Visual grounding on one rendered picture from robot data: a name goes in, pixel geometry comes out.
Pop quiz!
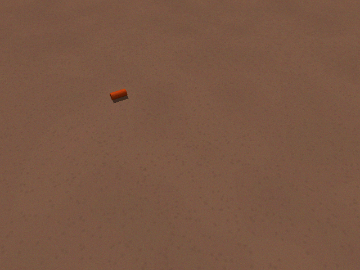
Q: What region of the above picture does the can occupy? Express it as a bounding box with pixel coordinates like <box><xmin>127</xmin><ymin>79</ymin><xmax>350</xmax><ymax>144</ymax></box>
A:
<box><xmin>110</xmin><ymin>89</ymin><xmax>127</xmax><ymax>100</ymax></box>

